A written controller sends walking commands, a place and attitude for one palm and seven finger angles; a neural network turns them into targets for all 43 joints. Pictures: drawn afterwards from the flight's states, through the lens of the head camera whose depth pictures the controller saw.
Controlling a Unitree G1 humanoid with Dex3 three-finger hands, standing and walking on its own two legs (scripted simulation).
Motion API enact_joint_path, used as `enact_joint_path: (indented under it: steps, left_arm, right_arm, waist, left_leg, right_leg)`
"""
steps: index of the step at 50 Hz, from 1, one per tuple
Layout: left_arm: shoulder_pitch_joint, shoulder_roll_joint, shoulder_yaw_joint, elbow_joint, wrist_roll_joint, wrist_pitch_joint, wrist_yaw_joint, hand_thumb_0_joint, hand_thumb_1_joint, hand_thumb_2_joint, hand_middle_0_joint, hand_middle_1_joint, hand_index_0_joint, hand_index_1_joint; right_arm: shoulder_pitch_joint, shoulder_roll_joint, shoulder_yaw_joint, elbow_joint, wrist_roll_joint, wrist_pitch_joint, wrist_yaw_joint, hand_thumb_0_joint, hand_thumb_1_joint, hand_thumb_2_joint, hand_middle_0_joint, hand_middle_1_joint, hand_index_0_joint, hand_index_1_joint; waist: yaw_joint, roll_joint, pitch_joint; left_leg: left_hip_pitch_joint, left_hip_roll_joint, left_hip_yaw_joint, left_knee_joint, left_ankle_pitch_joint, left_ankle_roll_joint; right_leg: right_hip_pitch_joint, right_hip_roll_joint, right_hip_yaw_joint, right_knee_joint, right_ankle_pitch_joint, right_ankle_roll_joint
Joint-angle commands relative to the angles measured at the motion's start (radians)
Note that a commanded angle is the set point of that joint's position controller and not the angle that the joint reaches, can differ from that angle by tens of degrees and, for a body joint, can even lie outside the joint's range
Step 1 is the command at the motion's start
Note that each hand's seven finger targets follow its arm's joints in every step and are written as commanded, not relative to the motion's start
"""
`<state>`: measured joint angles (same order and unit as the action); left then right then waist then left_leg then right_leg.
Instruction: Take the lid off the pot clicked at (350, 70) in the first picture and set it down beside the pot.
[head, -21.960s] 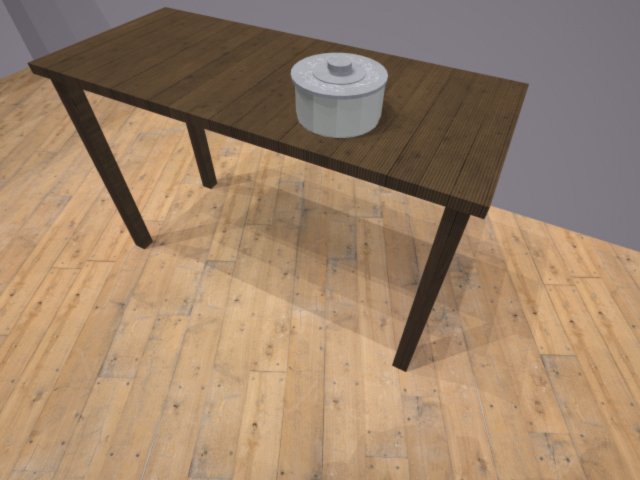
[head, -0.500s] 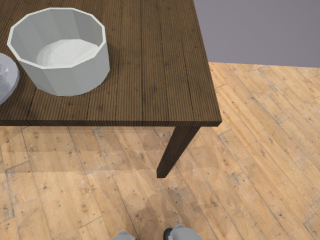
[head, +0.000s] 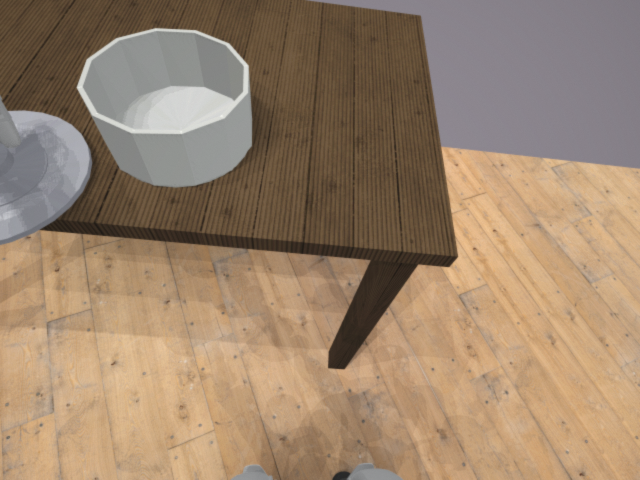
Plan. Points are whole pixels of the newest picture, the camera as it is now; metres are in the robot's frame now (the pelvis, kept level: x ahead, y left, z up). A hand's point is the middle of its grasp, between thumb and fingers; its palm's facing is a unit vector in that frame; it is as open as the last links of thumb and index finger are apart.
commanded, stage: open the fingers wide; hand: left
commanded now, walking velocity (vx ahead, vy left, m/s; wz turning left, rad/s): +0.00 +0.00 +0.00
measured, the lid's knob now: out of the picture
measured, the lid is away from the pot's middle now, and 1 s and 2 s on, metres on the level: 0.22 0.22 0.22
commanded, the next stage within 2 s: raise the empty hand in 0.60 s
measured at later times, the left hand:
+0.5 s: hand out of the picture +0.48 +0.37 +0.11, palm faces -0.43 -0.20 -0.88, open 10.7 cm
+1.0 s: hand out of the picture +0.48 +0.37 +0.14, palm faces -0.40 -0.18 -0.90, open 11.0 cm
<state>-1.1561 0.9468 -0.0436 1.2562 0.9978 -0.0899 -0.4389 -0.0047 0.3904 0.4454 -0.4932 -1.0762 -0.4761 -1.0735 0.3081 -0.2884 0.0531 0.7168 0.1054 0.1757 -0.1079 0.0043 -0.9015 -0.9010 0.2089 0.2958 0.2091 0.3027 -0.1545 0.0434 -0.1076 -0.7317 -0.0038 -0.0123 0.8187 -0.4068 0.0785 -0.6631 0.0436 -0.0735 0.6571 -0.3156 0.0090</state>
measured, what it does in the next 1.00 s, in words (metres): stands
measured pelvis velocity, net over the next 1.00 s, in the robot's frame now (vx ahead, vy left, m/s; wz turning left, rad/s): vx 0.00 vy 0.01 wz -0.01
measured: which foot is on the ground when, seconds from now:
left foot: down 0.00-1.00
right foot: down 0.00-1.00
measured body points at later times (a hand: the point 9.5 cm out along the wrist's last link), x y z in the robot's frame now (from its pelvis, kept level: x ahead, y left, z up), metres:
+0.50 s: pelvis +0.00 +0.01 +0.00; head +0.12 +0.03 +0.43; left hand +0.50 +0.38 +0.16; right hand -0.03 -0.27 -0.11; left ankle -0.02 +0.06 -0.71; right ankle -0.01 -0.14 -0.71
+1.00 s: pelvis +0.00 +0.01 +0.00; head +0.10 +0.04 +0.44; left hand +0.49 +0.37 +0.19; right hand -0.01 -0.26 -0.11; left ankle -0.02 +0.06 -0.71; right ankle -0.01 -0.14 -0.71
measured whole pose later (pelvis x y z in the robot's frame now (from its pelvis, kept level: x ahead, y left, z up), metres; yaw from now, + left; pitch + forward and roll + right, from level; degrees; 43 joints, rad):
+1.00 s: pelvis +0.00 +0.01 +0.00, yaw -1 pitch +18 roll -5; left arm -1.20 0.96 -0.04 1.24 1.01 -0.10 -0.45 0.00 0.07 0.49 -0.32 -0.95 -0.31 -0.95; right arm 0.34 -0.28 0.05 0.72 0.10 0.20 -0.10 0.00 -0.90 -0.90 0.21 0.30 0.21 0.30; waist -0.16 0.05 -0.12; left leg -0.72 -0.01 0.00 0.80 -0.40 0.10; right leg -0.65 0.03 -0.05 0.64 -0.31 0.02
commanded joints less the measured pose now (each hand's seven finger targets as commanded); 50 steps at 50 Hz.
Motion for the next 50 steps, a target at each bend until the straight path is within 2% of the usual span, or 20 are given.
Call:
enact_joint_path:
  steps: [1,3,4,6,7,10,13,16,17,21,28,31,33,40,42,43,46,47,48,50]
  left_arm:
    - [-0.445,0.294,0.036,-0.157,-0.011,0.000,0.042,0.000,0.368,0.434,-0.425,-1.074,-0.428,-1.075]
    - [-0.470,0.331,0.056,-0.198,-0.007,-0.007,0.047,0.000,0.331,0.430,-0.403,-1.064,-0.405,-1.065]
    - [-0.461,0.295,0.032,-0.184,-0.009,-0.003,0.045,0.000,0.312,0.428,-0.392,-1.059,-0.394,-1.060]
    - [-0.427,0.329,0.054,-0.142,-0.002,-0.001,0.043,0.000,0.273,0.426,-0.371,-1.047,-0.373,-1.048]
    - [-0.423,0.357,0.069,-0.169,-0.006,-0.015,0.042,0.000,0.253,0.426,-0.361,-1.041,-0.363,-1.041]
    - [-0.442,0.387,0.088,-0.176,0.007,-0.010,0.048,0.000,0.196,0.421,-0.330,-1.022,-0.331,-1.022]
    - [-0.453,0.383,0.094,-0.197,0.007,-0.009,0.046,0.000,0.141,0.412,-0.300,-1.003,-0.300,-1.004]
    - [-0.410,0.377,0.093,-0.143,0.012,-0.004,0.040,0.000,0.099,0.416,-0.281,-0.987,-0.281,-0.987]
    - [-0.405,0.331,0.063,-0.159,0.002,-0.010,0.036,0.000,0.094,0.425,-0.283,-0.983,-0.283,-0.983]
    - [-0.406,0.367,0.088,-0.144,0.012,-0.002,0.038,0.000,0.081,0.453,-0.289,-0.971,-0.289,-0.971]
    - [-0.437,0.379,0.116,-0.211,0.012,-0.018,0.039,0.000,0.070,0.476,-0.295,-0.961,-0.295,-0.961]
    - [-0.408,0.317,0.074,-0.151,0.002,-0.010,0.029,0.000,0.065,0.486,-0.298,-0.956,-0.298,-0.956]
    - [-0.420,0.347,0.093,-0.188,0.007,-0.020,0.034,0.000,0.061,0.496,-0.300,-0.951,-0.300,-0.951]
    - [-0.509,0.317,0.081,-0.257,0.001,-0.023,0.033,0.000,0.059,0.500,-0.301,-0.949,-0.301,-0.949]
    - [-0.479,0.300,0.072,-0.249,-0.005,-0.030,0.026,0.000,0.059,0.500,-0.301,-0.949,-0.301,-0.949]
    - [-0.490,0.344,0.104,-0.239,0.005,-0.025,0.029,0.000,0.059,0.500,-0.301,-0.949,-0.301,-0.949]
    - [-0.488,0.262,0.032,-0.190,-0.001,-0.007,0.021,0.000,0.059,0.500,-0.301,-0.949,-0.301,-0.949]
    - [-0.503,0.246,0.021,-0.229,-0.008,-0.014,0.019,0.000,0.059,0.500,-0.301,-0.949,-0.301,-0.949]
    - [-0.506,0.302,0.060,-0.213,0.007,-0.011,0.024,0.000,0.059,0.500,-0.301,-0.949,-0.301,-0.949]
    - [-0.509,0.296,0.050,-0.200,0.010,-0.005,0.020,0.000,0.059,0.500,-0.301,-0.949,-0.301,-0.949]
  right_arm:
    - [0.148,-0.194,-0.048,-0.028,-0.001,-0.016,-0.030,0.000,-0.900,-0.900,0.200,0.300,0.200,0.300]
    - [0.145,-0.197,-0.048,-0.026,-0.002,-0.016,-0.037,0.000,-0.900,-0.900,0.200,0.300,0.200,0.300]
    - [0.151,-0.193,-0.049,-0.025,0.002,-0.019,-0.037,0.000,-0.900,-0.900,0.200,0.300,0.200,0.300]
    - [0.152,-0.197,-0.044,-0.027,0.002,-0.020,-0.040,0.000,-0.900,-0.900,0.200,0.300,0.200,0.300]
    - [0.144,-0.193,-0.037,-0.033,0.003,-0.022,-0.045,0.000,-0.900,-0.900,0.200,0.300,0.200,0.300]
    - [0.159,-0.200,-0.046,-0.029,0.002,-0.019,-0.045,0.000,-0.900,-0.900,0.200,0.300,0.200,0.300]
    - [0.174,-0.200,-0.054,-0.020,-0.003,-0.016,-0.043,0.000,-0.900,-0.900,0.200,0.300,0.200,0.300]
    - [0.181,-0.199,-0.052,-0.026,-0.002,-0.007,-0.039,0.000,-0.900,-0.900,0.200,0.300,0.200,0.300]
    - [0.177,-0.193,-0.050,-0.030,0.000,-0.009,-0.040,0.000,-0.900,-0.900,0.200,0.300,0.200,0.300]
    - [0.191,-0.201,-0.056,-0.027,-0.003,0.000,-0.033,0.000,-0.900,-0.900,0.200,0.300,0.200,0.300]
    - [0.208,-0.200,-0.068,-0.023,-0.014,0.006,-0.025,0.000,-0.900,-0.900,0.200,0.300,0.200,0.300]
    - [0.198,-0.202,-0.066,-0.026,-0.011,0.012,-0.021,0.000,-0.900,-0.900,0.200,0.300,0.200,0.300]
    - [0.196,-0.205,-0.066,-0.026,-0.013,0.015,-0.021,0.000,-0.900,-0.900,0.200,0.300,0.200,0.300]
    - [0.195,-0.199,-0.076,-0.024,-0.019,0.011,-0.017,0.000,-0.900,-0.900,0.200,0.300,0.200,0.300]
    - [0.188,-0.192,-0.069,-0.028,-0.015,0.007,-0.019,0.000,-0.900,-0.900,0.200,0.300,0.200,0.300]
    - [0.188,-0.201,-0.073,-0.021,-0.020,0.012,-0.018,0.000,-0.900,-0.900,0.200,0.300,0.200,0.300]
    - [0.178,-0.198,-0.068,-0.026,-0.011,0.012,-0.015,0.000,-0.900,-0.900,0.200,0.300,0.200,0.300]
    - [0.170,-0.194,-0.066,-0.031,-0.011,0.009,-0.017,0.000,-0.900,-0.900,0.200,0.300,0.200,0.300]
    - [0.172,-0.200,-0.067,-0.026,-0.015,0.012,-0.016,0.000,-0.900,-0.900,0.200,0.300,0.200,0.300]
    - [0.171,-0.197,-0.065,-0.035,-0.011,0.010,-0.017,0.000,-0.900,-0.900,0.200,0.300,0.200,0.300]
  waist:
    - [-0.027,0.149,-0.361]
    - [-0.013,0.199,-0.416]
    - [-0.021,0.197,-0.402]
    - [-0.022,0.139,-0.368]
    - [-0.005,0.146,-0.387]
    - [-0.008,0.173,-0.421]
    - [-0.006,0.216,-0.470]
    - [-0.012,0.166,-0.412]
    - [-0.012,0.171,-0.409]
    - [-0.015,0.172,-0.403]
    - [-0.001,0.252,-0.482]
    - [-0.022,0.181,-0.378]
    - [-0.004,0.222,-0.413]
    - [-0.006,0.278,-0.468]
    - [0.002,0.253,-0.446]
    - [0.001,0.234,-0.462]
    - [-0.015,0.194,-0.377]
    - [-0.001,0.228,-0.396]
    - [0.006,0.237,-0.412]
    - [-0.003,0.192,-0.401]
  left_leg:
    - [0.369,0.005,-0.042,-0.070,0.480,-0.034]
    - [0.394,0.010,-0.042,-0.069,0.526,-0.040]
    - [0.407,0.010,-0.046,-0.068,0.534,-0.040]
    - [0.356,0.006,-0.036,-0.067,0.491,-0.033]
    - [0.340,0.003,-0.028,-0.067,0.507,-0.031]
    - [0.359,0.005,-0.032,-0.063,0.519,-0.034]
    - [0.443,0.016,-0.045,-0.050,0.659,-0.049]
    - [0.393,0.009,-0.042,-0.050,0.634,-0.046]
    - [0.411,0.012,-0.044,-0.053,0.672,-0.050]
    - [0.411,0.012,-0.047,-0.053,0.643,-0.050]
    - [0.558,0.035,-0.087,-0.039,0.833,-0.090]
    - [0.490,0.031,-0.081,-0.051,0.737,-0.079]
    - [0.517,0.035,-0.088,-0.050,0.764,-0.089]
    - [0.620,0.044,-0.120,-0.054,0.834,-0.107]
    - [0.605,0.039,-0.113,-0.056,0.846,-0.106]
    - [0.598,0.045,-0.115,-0.059,0.814,-0.106]
    - [0.525,0.034,-0.103,-0.081,0.693,-0.092]
    - [0.554,0.036,-0.106,-0.084,0.744,-0.100]
    - [0.554,0.036,-0.103,-0.080,0.728,-0.100]
    - [0.524,0.027,-0.093,-0.086,0.689,-0.087]
  right_leg:
    - [0.057,0.044,0.016,-0.053,0.195,-0.022]
    - [0.071,0.039,0.021,-0.043,0.216,-0.023]
    - [0.050,0.041,0.017,-0.046,0.213,-0.024]
    - [0.071,0.043,0.019,-0.045,0.210,-0.021]
    - [0.106,0.044,0.018,-0.035,0.224,-0.023]
    - [0.099,0.041,0.026,-0.037,0.238,-0.022]
    - [0.066,0.046,0.019,-0.033,0.264,-0.020]
    - [0.066,0.050,0.016,-0.039,0.259,-0.020]
    - [0.052,0.052,0.007,-0.035,0.258,-0.022]
    - [0.040,0.052,0.010,-0.042,0.245,-0.022]
    - [-0.031,0.059,-0.004,-0.034,0.224,-0.023]
    - [-0.047,0.059,-0.006,-0.051,0.198,-0.023]
    - [-0.049,0.060,-0.006,-0.039,0.193,-0.026]
    - [-0.090,0.059,-0.011,-0.051,0.165,-0.029]
    - [-0.073,0.063,-0.016,-0.050,0.169,-0.031]
    - [-0.064,0.059,-0.010,-0.051,0.166,-0.027]
    - [-0.056,0.056,-0.010,-0.066,0.153,-0.031]
    - [-0.052,0.056,-0.016,-0.059,0.158,-0.035]
    - [-0.043,0.056,-0.007,-0.060,0.154,-0.033]
    - [-0.014,0.054,-0.005,-0.068,0.168,-0.032]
